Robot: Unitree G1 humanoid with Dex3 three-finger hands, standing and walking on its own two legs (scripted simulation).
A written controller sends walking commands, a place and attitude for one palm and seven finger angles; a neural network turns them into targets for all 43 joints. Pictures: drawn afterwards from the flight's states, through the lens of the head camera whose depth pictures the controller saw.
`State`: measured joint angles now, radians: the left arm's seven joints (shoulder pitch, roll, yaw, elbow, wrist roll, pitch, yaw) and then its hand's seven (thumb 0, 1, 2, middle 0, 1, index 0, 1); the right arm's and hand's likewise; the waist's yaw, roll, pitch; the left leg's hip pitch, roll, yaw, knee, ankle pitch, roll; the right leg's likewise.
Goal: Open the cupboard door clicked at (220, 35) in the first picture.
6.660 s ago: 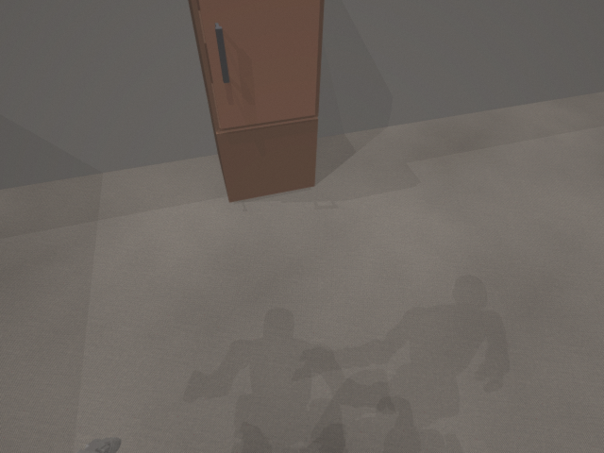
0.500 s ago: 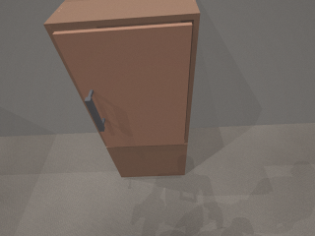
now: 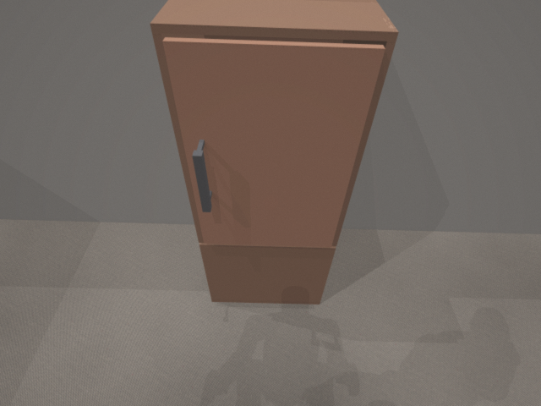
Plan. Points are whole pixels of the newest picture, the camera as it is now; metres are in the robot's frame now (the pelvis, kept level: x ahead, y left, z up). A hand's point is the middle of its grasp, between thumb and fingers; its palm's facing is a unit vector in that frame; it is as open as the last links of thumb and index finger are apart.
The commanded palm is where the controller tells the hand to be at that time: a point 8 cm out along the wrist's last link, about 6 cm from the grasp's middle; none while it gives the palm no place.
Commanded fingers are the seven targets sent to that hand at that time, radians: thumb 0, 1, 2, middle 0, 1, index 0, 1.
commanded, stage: come to a stop and stand still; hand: left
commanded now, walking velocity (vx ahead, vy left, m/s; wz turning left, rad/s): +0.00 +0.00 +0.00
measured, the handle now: (204, 177) +0.60 +0.20 -0.04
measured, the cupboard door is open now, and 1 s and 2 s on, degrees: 0 0 0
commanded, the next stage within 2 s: look again from close up in 0.22 s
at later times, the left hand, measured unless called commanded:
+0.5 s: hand out of the picture +0.01 +0.16 -0.17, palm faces +0.02 -0.99 -0.17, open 7.4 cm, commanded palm none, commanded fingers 0.00 0.90 0.90 -0.20 -0.30 -0.20 -0.30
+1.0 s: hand out of the picture +0.12 +0.16 -0.10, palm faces +0.26 -0.94 -0.23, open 7.3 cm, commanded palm +0.12 +0.19 -0.06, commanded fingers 0.00 0.74 0.83 -0.21 -0.41 -0.21 -0.41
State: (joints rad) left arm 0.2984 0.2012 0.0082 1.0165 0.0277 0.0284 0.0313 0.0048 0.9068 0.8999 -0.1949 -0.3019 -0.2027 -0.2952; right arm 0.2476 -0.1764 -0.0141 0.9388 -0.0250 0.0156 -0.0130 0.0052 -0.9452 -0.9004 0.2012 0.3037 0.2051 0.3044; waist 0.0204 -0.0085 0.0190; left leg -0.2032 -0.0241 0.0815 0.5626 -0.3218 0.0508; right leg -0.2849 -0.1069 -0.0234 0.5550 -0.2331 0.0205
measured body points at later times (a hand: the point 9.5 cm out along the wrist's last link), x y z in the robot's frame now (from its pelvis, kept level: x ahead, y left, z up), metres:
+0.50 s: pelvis +0.01 -0.01 +0.01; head +0.02 +0.00 +0.46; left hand +0.01 +0.21 -0.15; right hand +0.00 -0.22 -0.15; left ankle -0.01 +0.08 -0.73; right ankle +0.04 -0.17 -0.73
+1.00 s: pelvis +0.02 -0.04 +0.00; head +0.02 -0.04 +0.45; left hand +0.10 +0.21 -0.08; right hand +0.06 -0.28 -0.14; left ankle -0.01 +0.08 -0.73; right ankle +0.05 -0.17 -0.73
